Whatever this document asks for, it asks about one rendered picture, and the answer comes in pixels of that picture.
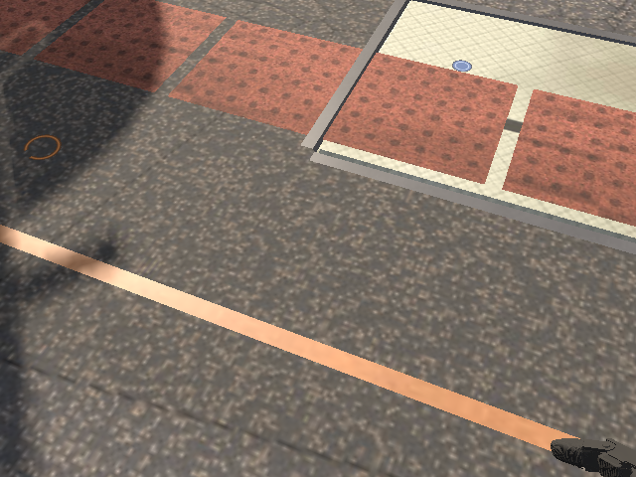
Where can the right robot hand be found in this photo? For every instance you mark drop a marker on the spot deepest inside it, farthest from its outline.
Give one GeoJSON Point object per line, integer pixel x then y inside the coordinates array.
{"type": "Point", "coordinates": [610, 458]}

